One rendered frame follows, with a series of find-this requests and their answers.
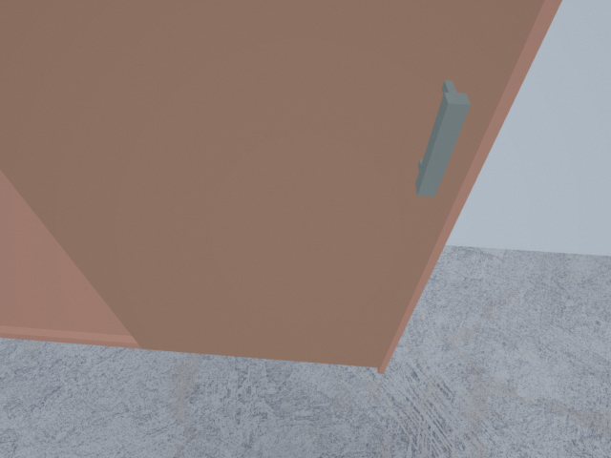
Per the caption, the wardrobe door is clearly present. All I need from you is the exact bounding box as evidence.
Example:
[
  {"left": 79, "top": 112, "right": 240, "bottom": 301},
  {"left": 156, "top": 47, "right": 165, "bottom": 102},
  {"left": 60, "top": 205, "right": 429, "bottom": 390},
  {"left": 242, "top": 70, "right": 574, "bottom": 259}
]
[
  {"left": 0, "top": 170, "right": 132, "bottom": 336},
  {"left": 0, "top": 0, "right": 541, "bottom": 367}
]

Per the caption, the handle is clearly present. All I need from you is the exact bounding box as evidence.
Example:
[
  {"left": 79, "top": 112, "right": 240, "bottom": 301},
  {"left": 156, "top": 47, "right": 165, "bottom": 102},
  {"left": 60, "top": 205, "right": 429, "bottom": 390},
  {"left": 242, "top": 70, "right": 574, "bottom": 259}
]
[{"left": 415, "top": 80, "right": 471, "bottom": 197}]

